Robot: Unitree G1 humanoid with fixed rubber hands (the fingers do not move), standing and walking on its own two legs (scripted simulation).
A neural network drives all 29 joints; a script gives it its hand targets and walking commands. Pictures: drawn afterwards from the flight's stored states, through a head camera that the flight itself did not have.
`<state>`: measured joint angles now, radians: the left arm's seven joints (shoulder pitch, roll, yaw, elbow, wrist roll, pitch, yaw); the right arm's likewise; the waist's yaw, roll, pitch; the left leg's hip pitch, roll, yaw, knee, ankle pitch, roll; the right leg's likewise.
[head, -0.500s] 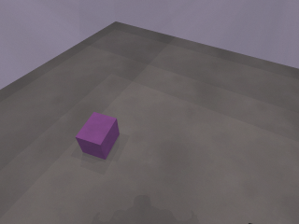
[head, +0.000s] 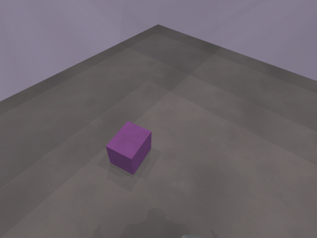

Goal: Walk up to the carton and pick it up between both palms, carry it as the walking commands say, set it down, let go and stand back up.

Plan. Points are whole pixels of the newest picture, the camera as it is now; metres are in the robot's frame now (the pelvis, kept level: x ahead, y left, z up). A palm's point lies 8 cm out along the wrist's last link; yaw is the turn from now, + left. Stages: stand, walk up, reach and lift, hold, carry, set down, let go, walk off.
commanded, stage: walk up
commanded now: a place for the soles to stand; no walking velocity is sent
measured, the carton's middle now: (130, 147) +0.81 +0.14 -0.66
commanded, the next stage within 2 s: none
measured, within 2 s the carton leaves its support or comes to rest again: neither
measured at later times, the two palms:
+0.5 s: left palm out of the picture +0.11 +0.31 -0.09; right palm (244, 164) +0.35 -0.29 -0.08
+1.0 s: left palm (53, 175) +0.34 +0.32 -0.10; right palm (239, 152) +0.42 -0.32 -0.12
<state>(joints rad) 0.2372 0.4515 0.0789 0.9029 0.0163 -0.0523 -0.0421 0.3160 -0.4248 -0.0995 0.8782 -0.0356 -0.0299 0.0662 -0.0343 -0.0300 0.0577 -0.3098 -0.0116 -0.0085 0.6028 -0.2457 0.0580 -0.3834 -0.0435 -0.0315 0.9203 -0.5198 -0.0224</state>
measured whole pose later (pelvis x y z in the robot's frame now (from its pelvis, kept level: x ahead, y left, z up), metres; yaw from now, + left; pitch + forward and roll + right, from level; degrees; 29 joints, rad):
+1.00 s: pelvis +0.31 -0.01 -0.02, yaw +10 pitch -2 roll +0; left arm 0.25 0.41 0.05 0.83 0.02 -0.04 -0.01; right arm 0.30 -0.44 -0.05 0.84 0.00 -0.02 0.00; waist -0.01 0.03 0.07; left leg -0.39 0.01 -0.01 0.81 -0.42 0.03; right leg -0.45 -0.07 -0.06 0.78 -0.31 0.00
